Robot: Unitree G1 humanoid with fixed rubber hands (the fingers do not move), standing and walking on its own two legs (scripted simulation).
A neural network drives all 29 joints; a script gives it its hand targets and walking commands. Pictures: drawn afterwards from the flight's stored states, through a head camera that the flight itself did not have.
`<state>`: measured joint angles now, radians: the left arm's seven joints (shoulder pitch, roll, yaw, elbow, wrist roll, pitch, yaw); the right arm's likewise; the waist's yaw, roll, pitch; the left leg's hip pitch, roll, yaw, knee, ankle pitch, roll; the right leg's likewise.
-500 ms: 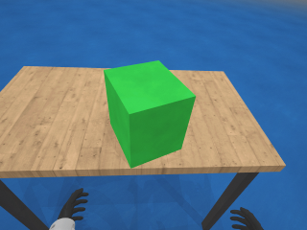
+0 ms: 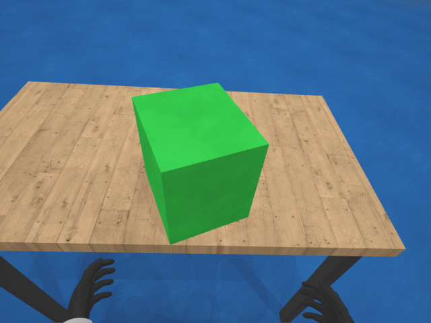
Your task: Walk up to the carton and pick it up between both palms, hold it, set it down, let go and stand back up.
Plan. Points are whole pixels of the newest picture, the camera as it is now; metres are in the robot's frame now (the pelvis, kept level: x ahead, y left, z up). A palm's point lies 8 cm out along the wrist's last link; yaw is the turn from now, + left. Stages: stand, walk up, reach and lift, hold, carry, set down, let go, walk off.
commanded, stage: reach and lift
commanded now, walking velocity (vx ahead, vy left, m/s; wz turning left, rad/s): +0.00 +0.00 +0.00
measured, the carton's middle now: (194, 162) +0.43 +0.05 +0.09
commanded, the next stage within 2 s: none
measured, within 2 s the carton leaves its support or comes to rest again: neither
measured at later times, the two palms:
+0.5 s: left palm (99, 289) +0.19 +0.18 +0.05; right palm (350, 305) +0.19 -0.22 +0.02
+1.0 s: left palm (106, 250) +0.23 +0.17 +0.10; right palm (346, 246) +0.27 -0.22 +0.07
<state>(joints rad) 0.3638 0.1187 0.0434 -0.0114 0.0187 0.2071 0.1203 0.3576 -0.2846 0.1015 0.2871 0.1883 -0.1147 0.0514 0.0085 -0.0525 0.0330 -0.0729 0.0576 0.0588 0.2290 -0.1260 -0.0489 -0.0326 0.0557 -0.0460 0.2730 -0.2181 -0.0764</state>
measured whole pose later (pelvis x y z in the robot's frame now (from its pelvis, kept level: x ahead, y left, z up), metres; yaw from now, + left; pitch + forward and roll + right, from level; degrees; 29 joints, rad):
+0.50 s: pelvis -0.01 +0.00 +0.00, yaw -1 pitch -2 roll +1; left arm 0.33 0.00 -0.04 -0.27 0.04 0.32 0.26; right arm 0.25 -0.40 0.13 0.18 0.34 -0.06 0.10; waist 0.02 -0.05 0.02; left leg -0.08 0.07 0.07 0.23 -0.11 -0.05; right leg -0.05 0.07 -0.03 0.29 -0.21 -0.09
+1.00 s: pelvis -0.02 -0.02 +0.00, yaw -1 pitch +0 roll +1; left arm 0.05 -0.03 0.06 -0.37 -0.01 0.62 0.27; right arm -0.09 -0.43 0.16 0.18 0.41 0.16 0.01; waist 0.03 -0.04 -0.01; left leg -0.15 0.08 0.05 0.26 -0.11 -0.03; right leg -0.12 0.08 -0.04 0.32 -0.20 -0.11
